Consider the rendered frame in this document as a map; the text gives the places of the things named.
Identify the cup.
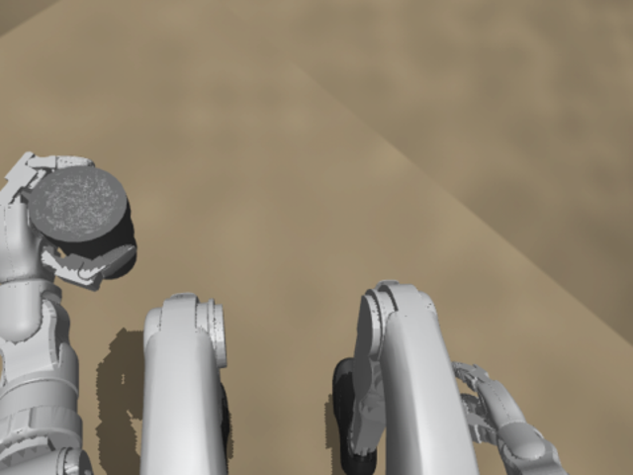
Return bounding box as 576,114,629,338
28,165,137,280

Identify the right robot foot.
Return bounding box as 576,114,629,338
332,358,377,475

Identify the right robot hand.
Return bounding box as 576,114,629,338
451,362,527,445

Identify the left robot arm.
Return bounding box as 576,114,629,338
0,278,94,475

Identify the right robot arm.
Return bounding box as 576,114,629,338
496,422,570,475

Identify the left robot hand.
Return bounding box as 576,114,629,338
0,151,136,292

